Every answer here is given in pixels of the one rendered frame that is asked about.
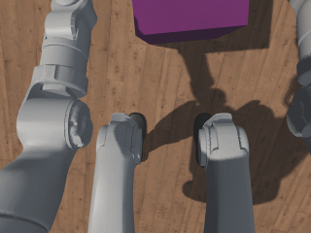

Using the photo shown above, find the carton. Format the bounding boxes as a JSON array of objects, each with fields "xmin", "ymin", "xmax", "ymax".
[{"xmin": 132, "ymin": 0, "xmax": 250, "ymax": 45}]

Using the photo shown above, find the left robot forearm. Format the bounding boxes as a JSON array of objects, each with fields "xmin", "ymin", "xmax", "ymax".
[{"xmin": 17, "ymin": 0, "xmax": 97, "ymax": 140}]

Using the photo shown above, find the right robot upper arm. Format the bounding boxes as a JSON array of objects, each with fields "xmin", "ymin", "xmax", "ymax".
[{"xmin": 287, "ymin": 83, "xmax": 311, "ymax": 155}]

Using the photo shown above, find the left robot thigh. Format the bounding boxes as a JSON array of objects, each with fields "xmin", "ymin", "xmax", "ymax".
[{"xmin": 87, "ymin": 120, "xmax": 143, "ymax": 233}]

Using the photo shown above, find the right robot forearm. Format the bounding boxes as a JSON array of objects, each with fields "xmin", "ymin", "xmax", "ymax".
[{"xmin": 290, "ymin": 0, "xmax": 311, "ymax": 86}]

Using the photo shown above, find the left robot upper arm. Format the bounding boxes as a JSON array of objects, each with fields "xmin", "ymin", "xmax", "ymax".
[{"xmin": 0, "ymin": 97, "xmax": 93, "ymax": 233}]

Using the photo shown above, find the left robot shin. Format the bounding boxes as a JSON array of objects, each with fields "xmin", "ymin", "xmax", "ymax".
[{"xmin": 95, "ymin": 113, "xmax": 137, "ymax": 153}]

